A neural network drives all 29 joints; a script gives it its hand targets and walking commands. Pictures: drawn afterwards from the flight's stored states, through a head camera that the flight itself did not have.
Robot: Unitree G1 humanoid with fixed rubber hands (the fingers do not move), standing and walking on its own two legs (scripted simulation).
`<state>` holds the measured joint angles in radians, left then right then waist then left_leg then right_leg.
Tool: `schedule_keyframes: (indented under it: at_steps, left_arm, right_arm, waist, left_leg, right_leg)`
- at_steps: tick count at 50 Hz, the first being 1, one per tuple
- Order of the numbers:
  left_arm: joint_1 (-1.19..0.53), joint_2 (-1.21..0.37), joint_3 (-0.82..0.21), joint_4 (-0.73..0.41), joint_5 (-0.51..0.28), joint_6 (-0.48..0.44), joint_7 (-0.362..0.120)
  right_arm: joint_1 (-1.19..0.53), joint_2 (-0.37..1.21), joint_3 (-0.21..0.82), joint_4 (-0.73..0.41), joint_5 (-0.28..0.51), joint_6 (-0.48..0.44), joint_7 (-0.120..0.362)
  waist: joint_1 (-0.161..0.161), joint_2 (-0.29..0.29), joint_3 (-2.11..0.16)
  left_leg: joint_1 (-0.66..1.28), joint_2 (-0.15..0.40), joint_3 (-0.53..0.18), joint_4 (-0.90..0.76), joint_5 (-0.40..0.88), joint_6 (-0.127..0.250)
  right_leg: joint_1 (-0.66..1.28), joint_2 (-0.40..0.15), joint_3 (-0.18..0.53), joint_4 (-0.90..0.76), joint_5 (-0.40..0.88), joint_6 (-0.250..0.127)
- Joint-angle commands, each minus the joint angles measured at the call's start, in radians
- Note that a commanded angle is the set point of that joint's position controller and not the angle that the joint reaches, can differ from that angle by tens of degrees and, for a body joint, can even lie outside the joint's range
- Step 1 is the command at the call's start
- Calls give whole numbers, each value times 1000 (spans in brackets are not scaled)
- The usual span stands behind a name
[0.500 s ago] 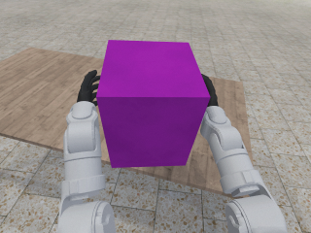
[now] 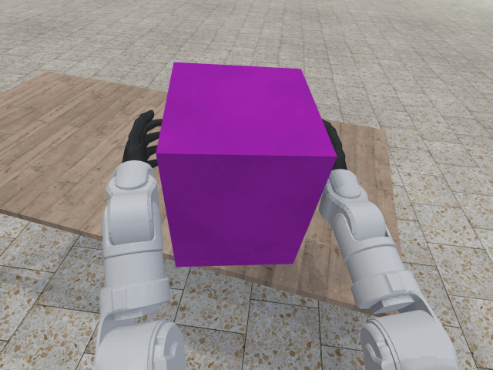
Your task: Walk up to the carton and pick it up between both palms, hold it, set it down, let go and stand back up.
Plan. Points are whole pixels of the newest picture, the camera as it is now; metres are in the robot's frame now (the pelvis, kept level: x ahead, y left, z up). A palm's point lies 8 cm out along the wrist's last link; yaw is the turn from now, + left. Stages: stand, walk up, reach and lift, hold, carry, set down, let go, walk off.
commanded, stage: hold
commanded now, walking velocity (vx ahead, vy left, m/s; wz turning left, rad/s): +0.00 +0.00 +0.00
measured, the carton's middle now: (237, 169) +0.39 +0.00 +0.16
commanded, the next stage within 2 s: none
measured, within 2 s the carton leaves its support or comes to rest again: neither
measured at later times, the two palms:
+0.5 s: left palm (132, 164) +0.36 +0.15 +0.20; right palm (326, 169) +0.36 -0.14 +0.18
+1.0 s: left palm (130, 166) +0.36 +0.15 +0.20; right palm (323, 169) +0.36 -0.14 +0.18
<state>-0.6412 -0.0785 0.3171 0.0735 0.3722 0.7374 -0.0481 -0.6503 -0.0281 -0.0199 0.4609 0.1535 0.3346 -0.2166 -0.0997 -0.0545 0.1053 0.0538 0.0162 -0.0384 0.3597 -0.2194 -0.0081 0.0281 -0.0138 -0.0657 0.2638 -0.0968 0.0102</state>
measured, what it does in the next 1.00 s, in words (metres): stands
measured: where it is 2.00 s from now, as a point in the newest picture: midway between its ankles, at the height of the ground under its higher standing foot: outside the picture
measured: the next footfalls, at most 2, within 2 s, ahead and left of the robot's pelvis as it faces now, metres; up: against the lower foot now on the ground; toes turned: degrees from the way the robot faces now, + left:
none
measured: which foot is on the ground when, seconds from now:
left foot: down 0.00-1.00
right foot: down 0.00-1.00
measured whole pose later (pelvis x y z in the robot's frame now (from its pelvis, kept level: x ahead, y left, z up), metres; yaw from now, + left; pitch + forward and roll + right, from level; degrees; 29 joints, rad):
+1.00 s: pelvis +0.00 +0.00 +0.00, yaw +2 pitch -11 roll -1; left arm -0.65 -0.06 0.32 0.06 0.37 0.75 -0.07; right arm -0.65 -0.01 -0.02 0.45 0.15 0.33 -0.23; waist -0.10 -0.06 0.13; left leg 0.04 0.02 -0.06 0.37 -0.22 -0.01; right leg 0.04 -0.01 -0.09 0.26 -0.10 0.01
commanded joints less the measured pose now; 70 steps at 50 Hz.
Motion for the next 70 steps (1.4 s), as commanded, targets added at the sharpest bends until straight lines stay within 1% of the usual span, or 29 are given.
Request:
schedule_keyframes:
  at_steps: [1, 5, 11, 13, 15, 17, 20, 23, 27, 30, 32, 35, 38, 39, 41, 43, 46, 48, 50, 54, 55, 57, 58, 59, 60, 63, 65, 68, 70]
  left_arm:
    - [-582, -484, -458, -58, -135, -40, -132]
    - [-590, -509, -475, -72, -151, -37, -139]
    - [-604, -518, -537, -128, -173, -42, -143]
    - [-610, -506, -520, -81, -167, -34, -146]
    - [-614, -500, -450, 20, -133, -24, -155]
    - [-580, -494, -438, -12, -128, -27, -165]
    - [-587, -528, -497, -94, -163, -41, -153]
    - [-603, -504, -474, -63, -149, -44, -146]
    - [-572, -492, -425, -25, -108, -22, -153]
    - [-567, -505, -441, -43, -125, -25, -149]
    - [-591, -493, -453, -56, -144, -35, -142]
    - [-604, -517, -516, -109, -169, -41, -137]
    - [-582, -512, -490, -78, -149, -30, -137]
    - [-573, -507, -478, -62, -143, -20, -141]
    - [-591, -491, -456, -13, -128, -18, -155]
    - [-620, -495, -434, -12, -115, -25, -163]
    - [-619, -504, -473, -67, -155, -39, -158]
    - [-605, -513, -505, -96, -171, -46, -149]
    - [-630, -494, -479, -52, -150, -45, -148]
    - [-578, -487, -474, -69, -141, -41, -150]
    - [-575, -493, -466, -53, -133, -38, -151]
    - [-610, -482, -422, -8, -116, -32, -156]
    - [-602, -481, -406, 3, -112, -29, -158]
    - [-621, -478, -419, -12, -113, -28, -160]
    - [-625, -489, -434, -56, -124, -36, -157]
    - [-603, -530, -510, -105, -164, -41, -143]
    - [-580, -498, -466, -39, -137, -32, -145]
    - [-585, -506, -485, -86, -143, -31, -150]
    - [-596, -511, -473, -57, -148, -32, -149]
  right_arm:
    - [-760, 575, 373, -303, 74, -88, 111]
    - [-813, 597, 387, -377, 91, -101, 101]
    - [-728, 575, 365, -340, 72, -85, 92]
    - [-731, 544, 326, -302, 56, -74, 96]
    - [-771, 547, 289, -253, 29, -73, 105]
    - [-763, 569, 314, -294, 38, -86, 106]
    - [-808, 590, 383, -406, 91, -104, 90]
    - [-797, 589, 380, -353, 79, -93, 91]
    - [-757, 549, 342, -289, 56, -81, 109]
    - [-816, 568, 375, -370, 78, -106, 111]
    - [-811, 581, 377, -362, 82, -107, 108]
    - [-780, 582, 375, -363, 82, -106, 103]
    - [-755, 570, 353, -333, 63, -96, 107]
    - [-739, 564, 338, -302, 51, -87, 105]
    - [-751, 555, 307, -260, 35, -84, 106]
    - [-763, 553, 290, -266, 17, -92, 113]
    - [-801, 588, 355, -359, 61, -108, 98]
    - [-802, 591, 390, -393, 79, -107, 90]
    - [-810, 586, 367, -352, 64, -97, 90]
    - [-766, 576, 389, -359, 73, -91, 97]
    - [-763, 579, 390, -349, 79, -92, 98]
    - [-804, 576, 352, -328, 45, -91, 98]
    - [-773, 571, 326, -278, 38, -88, 105]
    - [-764, 571, 320, -265, 33, -89, 111]
    - [-756, 585, 333, -292, 41, -98, 114]
    - [-779, 585, 372, -378, 65, -112, 104]
    - [-781, 567, 355, -330, 68, -100, 98]
    - [-747, 569, 361, -339, 64, -98, 103]
    - [-796, 554, 349, -360, 60, -103, 107]
  waist:
    - [17, 48, -419]
    - [17, 65, -473]
    - [-45, 86, -464]
    - [-40, 112, -404]
    - [-32, 85, -316]
    - [-18, 60, -392]
    - [-23, 81, -523]
    - [-13, 54, -456]
    - [11, 63, -360]
    - [26, 49, -457]
    - [22, 44, -460]
    - [-13, 76, -470]
    - [4, 95, -402]
    - [-18, 88, -379]
    - [-26, 88, -339]
    - [-14, 78, -369]
    - [-18, 70, -501]
    - [-16, 64, -522]
    - [-17, 70, -456]
    - [-2, 66, -457]
    - [8, 75, -420]
    - [4, 36, -390]
    - [7, 60, -356]
    - [-2, 76, -361]
    - [7, 62, -422]
    - [-15, 80, -499]
    - [-8, 73, -419]
    - [-13, 74, -450]
    - [-13, 73, -416]
  left_leg:
    - [-88, -66, 63, -74, 253, 0]
    - [-86, -67, 72, -61, 294, -6]
    - [-46, -69, 54, -43, 310, -33]
    - [-93, -65, 61, -66, 235, -36]
    - [-157, -58, 68, -108, 103, -13]
    - [-157, -64, 70, -101, 150, -4]
    - [-48, -80, 64, -23, 383, -31]
    - [-70, -66, 58, -50, 322, -20]
    - [-100, -58, 68, -94, 212, -11]
    - [-81, -62, 76, -73, 272, -6]
    - [-61, -60, 73, -58, 294, -5]
    - [-52, -58, 70, -50, 300, -20]
    - [-87, -59, 71, -64, 267, -26]
    - [-83, -56, 69, -70, 263, -27]
    - [-125, -56, 74, -89, 159, -13]
    - [-141, -62, 83, -103, 141, -9]
    - [-81, -74, 70, -48, 298, -13]
    - [-67, -79, 71, -34, 354, -19]
    - [-83, -72, 66, -52, 291, -17]
    - [-98, -68, 67, -59, 291, -10]
    - [-108, -70, 72, -71, 270, -8]
    - [-113, -70, 71, -92, 186, 3]
    - [-137, -62, 75, -110, 145, 1]
    - [-131, -64, 80, -110, 143, 0]
    - [-94, -58, 74, -92, 201, -1]
    - [-9, -60, 60, -35, 377, -28]
    - [-51, -56, 66, -51, 317, -22]
    - [-63, -57, 66, -72, 270, -15]
    - [-85, -57, 69, -74, 245, -7]
  right_leg:
    - [248, 65, -25, 16, 141, 18]
    - [274, 73, -28, 24, 175, 14]
    - [228, 74, -35, 19, 167, 13]
    - [233, 74, -35, 6, 93, 6]
    - [208, 62, -38, -5, -7, 4]
    - [269, 59, -31, 6, 61, 10]
    - [295, 76, -32, 30, 274, 23]
    - [259, 80, -38, 18, 176, 17]
    - [239, 76, -43, -2, 55, 9]
    - [264, 75, -41, 13, 119, 12]
    - [250, 79, -42, 17, 132, 13]
    - [227, 79, -38, 11, 143, 6]
    - [210, 79, -43, 4, 101, 4]
    - [223, 82, -44, 4, 94, 1]
    - [219, 62, -40, -5, 24, 6]
    - [236, 58, -37, 2, 21, 12]
    - [291, 63, -33, 33, 202, 21]
    - [305, 73, -31, 39, 253, 27]
    - [264, 71, -36, 24, 180, 21]
    - [288, 66, -30, 20, 187, 21]
    - [277, 66, -28, 18, 160, 25]
    - [242, 64, -33, 3, 90, 18]
    - [233, 64, -38, 1, 26, 10]
    - [232, 62, -42, 0, 16, 8]
    - [239, 67, -42, 14, 59, 8]
    - [239, 82, -40, 23, 184, 8]
    - [239, 79, -36, 2, 141, 8]
    - [256, 75, -38, 10, 127, 8]
    - [233, 69, -39, 11, 96, 4]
